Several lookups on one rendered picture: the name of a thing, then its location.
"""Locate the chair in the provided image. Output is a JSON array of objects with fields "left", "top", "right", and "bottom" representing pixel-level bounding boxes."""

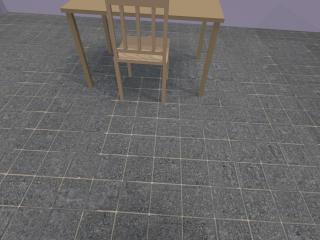
[{"left": 105, "top": 0, "right": 171, "bottom": 104}]

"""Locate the table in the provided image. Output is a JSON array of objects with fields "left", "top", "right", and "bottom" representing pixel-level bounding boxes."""
[{"left": 60, "top": 0, "right": 225, "bottom": 97}]

